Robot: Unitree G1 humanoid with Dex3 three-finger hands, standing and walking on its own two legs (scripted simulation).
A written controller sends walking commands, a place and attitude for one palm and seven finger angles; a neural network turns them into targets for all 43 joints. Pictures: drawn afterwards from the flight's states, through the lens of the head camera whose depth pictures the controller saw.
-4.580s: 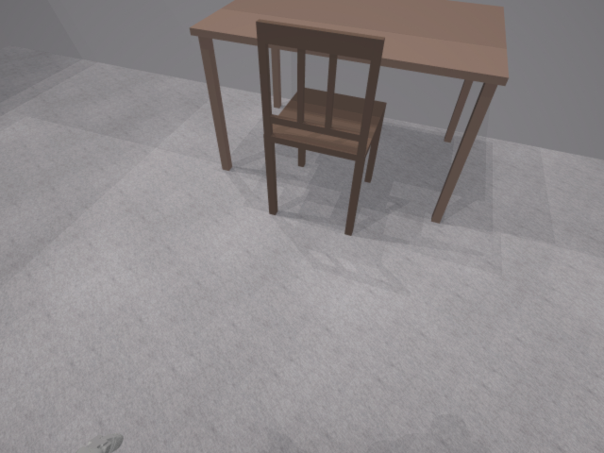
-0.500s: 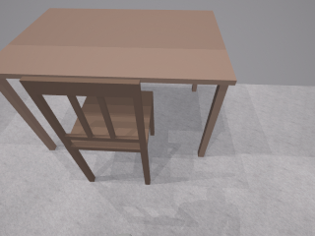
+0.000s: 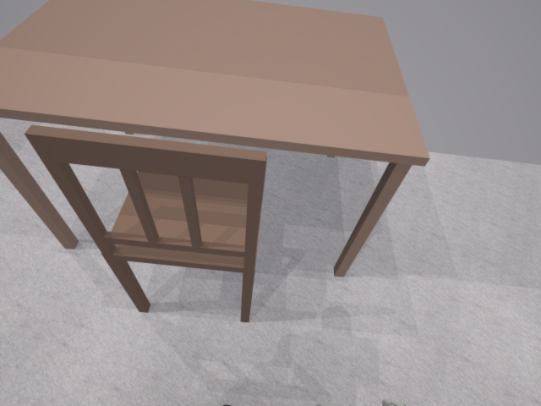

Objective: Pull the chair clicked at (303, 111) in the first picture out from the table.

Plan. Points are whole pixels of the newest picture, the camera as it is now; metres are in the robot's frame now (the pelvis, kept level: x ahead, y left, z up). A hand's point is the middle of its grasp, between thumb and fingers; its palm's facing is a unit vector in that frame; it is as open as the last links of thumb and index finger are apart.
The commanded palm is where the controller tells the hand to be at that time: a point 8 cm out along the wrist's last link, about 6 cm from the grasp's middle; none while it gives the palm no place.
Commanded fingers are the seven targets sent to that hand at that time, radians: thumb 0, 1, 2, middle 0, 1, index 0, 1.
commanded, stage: come to a stop and stand still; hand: left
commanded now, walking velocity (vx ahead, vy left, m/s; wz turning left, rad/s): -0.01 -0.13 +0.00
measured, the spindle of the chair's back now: (142, 207) +0.49 +0.31 -0.12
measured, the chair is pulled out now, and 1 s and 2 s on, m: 0.00 0.00 0.00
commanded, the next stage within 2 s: look again from close up in 1.22 s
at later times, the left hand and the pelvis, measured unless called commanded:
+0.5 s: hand out of the picture -0.08 +0.09 -0.15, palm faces +0.08 -0.97 -0.23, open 7.4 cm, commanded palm none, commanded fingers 0.00 0.90 0.90 -0.20 -0.30 -0.20 -0.30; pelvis -0.06 -0.07 +0.01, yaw +1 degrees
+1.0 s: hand out of the picture -0.09 +0.15 -0.19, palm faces +0.11 -0.98 -0.15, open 7.4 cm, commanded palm none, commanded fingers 0.00 0.90 0.90 -0.20 -0.30 -0.20 -0.30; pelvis -0.05 -0.01 +0.00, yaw +2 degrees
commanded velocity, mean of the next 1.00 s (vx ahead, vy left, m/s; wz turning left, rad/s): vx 0.08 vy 0.06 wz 0.00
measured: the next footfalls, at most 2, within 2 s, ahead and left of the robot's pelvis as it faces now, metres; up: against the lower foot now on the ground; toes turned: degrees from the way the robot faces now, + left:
right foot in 0.28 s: -0.03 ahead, -0.17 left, +0.00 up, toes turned -3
left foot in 0.80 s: -0.05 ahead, +0.10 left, +0.00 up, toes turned +6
